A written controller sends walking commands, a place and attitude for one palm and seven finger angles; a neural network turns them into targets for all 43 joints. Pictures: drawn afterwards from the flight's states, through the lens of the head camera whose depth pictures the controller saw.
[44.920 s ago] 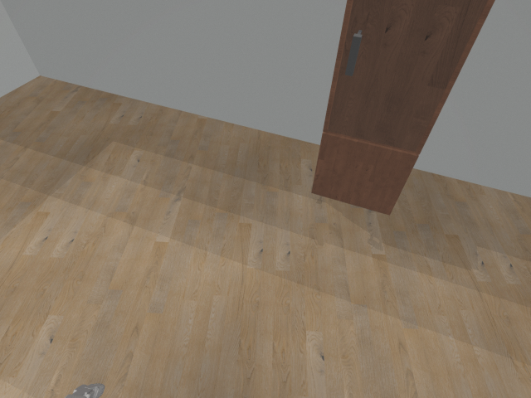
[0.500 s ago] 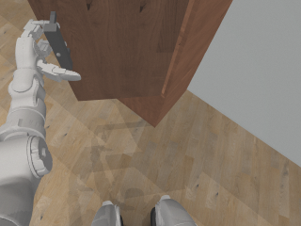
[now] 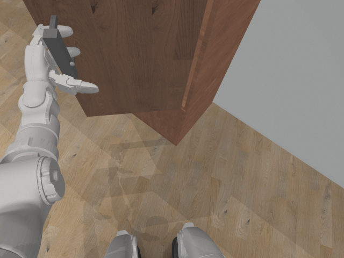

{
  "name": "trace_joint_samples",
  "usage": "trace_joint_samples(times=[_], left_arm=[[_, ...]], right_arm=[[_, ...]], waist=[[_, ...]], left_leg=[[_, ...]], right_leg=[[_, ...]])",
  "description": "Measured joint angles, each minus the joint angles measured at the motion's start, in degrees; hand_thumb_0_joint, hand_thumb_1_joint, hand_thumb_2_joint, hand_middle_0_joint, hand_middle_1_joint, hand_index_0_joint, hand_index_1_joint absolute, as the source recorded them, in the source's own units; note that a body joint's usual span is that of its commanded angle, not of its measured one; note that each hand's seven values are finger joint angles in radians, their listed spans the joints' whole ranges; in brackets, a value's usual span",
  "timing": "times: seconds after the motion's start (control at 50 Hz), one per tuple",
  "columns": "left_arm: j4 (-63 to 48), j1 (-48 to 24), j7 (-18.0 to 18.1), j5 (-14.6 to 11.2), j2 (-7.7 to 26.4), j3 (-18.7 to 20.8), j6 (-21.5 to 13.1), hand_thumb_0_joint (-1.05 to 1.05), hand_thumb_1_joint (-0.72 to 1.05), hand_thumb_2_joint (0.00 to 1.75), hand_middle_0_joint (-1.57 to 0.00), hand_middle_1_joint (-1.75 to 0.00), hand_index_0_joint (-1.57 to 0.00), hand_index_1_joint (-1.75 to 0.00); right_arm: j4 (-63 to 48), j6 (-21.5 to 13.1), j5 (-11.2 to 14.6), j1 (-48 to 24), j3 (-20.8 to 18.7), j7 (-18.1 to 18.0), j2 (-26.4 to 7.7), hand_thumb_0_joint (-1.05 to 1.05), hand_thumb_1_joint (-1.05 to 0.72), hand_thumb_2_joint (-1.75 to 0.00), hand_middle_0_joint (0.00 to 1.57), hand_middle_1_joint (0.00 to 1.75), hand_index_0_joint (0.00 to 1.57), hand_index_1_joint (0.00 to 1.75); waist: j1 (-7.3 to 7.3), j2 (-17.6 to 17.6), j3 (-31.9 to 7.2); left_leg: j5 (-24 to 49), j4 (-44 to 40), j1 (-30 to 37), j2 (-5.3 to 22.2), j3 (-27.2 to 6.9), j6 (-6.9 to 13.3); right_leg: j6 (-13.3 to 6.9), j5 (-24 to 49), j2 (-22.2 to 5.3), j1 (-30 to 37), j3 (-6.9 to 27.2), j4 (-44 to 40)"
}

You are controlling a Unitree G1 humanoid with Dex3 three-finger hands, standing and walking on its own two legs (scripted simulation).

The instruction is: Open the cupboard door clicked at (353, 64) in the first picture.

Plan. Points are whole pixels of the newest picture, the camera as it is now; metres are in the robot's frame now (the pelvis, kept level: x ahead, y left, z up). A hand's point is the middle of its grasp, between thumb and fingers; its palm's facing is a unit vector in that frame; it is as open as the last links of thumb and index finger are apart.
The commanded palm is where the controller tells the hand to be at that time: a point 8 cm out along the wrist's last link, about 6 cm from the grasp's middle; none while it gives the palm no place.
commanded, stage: slide the fingers in behind the handle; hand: left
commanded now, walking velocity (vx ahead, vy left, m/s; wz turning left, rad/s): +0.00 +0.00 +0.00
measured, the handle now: (63, 50) +0.58 +0.19 +0.08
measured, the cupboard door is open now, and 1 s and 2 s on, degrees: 46 46 86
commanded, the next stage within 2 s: close the thumb around the handle in 0.22 s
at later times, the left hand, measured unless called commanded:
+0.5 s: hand (72, 64) +0.53 +0.16 +0.08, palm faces +0.05 -1.00 -0.02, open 13.1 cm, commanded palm +0.51 +0.20 +0.08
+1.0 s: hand (73, 62) +0.54 +0.16 +0.08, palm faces +0.03 -1.00 +0.00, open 5.8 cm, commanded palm +0.52 +0.21 +0.08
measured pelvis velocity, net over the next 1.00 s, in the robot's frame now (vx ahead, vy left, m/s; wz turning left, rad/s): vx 0.00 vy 0.01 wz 0.00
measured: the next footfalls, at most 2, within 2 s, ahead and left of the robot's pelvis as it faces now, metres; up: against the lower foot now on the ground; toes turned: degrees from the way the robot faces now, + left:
none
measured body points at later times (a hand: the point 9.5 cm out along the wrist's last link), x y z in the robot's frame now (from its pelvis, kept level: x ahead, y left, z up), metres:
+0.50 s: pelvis +0.00 +0.00 +0.00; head +0.14 +0.02 +0.43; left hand +0.52 +0.22 +0.09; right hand -0.02 -0.26 -0.11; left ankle +0.01 +0.11 -0.67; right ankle +0.01 -0.11 -0.67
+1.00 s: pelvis +0.00 +0.01 +0.00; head +0.15 +0.02 +0.42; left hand +0.54 +0.22 +0.08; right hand -0.02 -0.26 -0.11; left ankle +0.01 +0.11 -0.67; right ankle +0.01 -0.11 -0.67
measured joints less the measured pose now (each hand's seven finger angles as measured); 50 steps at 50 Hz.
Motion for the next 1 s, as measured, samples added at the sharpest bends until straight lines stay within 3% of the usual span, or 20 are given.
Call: trace_joint_samples(times=[0.44,0.6,0.9,1.0], left_arm=[[0.9,-1.3,0.5,-0.4,-0.3,-1.2,0.4,-0.01,-0.45,0.32,-0.3,-1.2,-0.3,-1.21],[1.6,-2.2,1.1,-0.4,-0.5,-1.9,-0.1,-0.01,-0.15,0.45,-0.32,-1.23,-0.32,-1.24],[1.6,-2.6,0.0,-0.1,1.0,0.2,1.1,0.01,0.63,0.78,-0.38,-1.32,-0.38,-1.32],[1.2,-2.0,-0.4,0.3,0.7,0.7,1.0,0.01,0.69,0.82,-0.39,-1.33,-0.39,-1.34]], right_arm=[[0.3,-0.3,-0.1,-0.4,0.0,-0.1,-0.1,0.0,-0.9,-0.9,0.21,0.3,0.2,0.3],[0.7,-0.5,-0.3,-0.4,0.0,0.0,-0.1,0.0,-0.9,-0.9,0.21,0.3,0.2,0.3],[0.1,-0.4,-0.2,-0.3,0.4,-0.3,-0.2,0.0,-0.9,-0.9,0.21,0.3,0.2,0.3],[-0.2,-0.1,-0.2,0.0,0.5,-0.4,-0.1,0.0,-0.9,-0.9,0.21,0.3,0.2,0.3]], waist=[[0.23,0.1,0.0],[0.26,0.1,-0.1],[-0.64,0.1,0.2],[-0.71,0.1,0.1]], left_leg=[[0.1,0.3,-0.7,-0.3,-0.5,-0.1],[0.0,0.7,-1.3,-0.5,-0.7,0.0],[-0.4,0.9,-1.9,-0.2,-0.3,0.3],[-0.5,0.7,-1.4,-0.1,-0.1,0.4]], right_leg=[[-0.1,-0.1,-0.2,-0.5,-0.4,0.4],[0.0,-0.4,-0.4,-0.9,-0.6,0.7],[0.3,-0.2,-0.1,-1.6,-0.1,0.6],[0.4,-0.2,0.0,-1.2,0.1,0.2]])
